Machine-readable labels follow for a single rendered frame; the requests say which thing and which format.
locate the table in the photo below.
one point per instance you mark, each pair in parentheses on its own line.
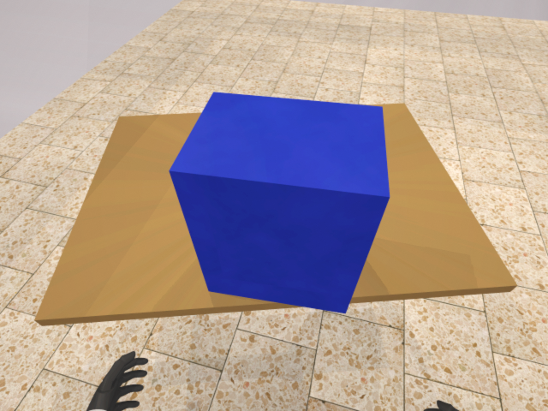
(130,254)

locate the carton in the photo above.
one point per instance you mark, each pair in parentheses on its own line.
(283,197)

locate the robot left hand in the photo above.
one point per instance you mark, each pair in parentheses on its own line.
(109,391)

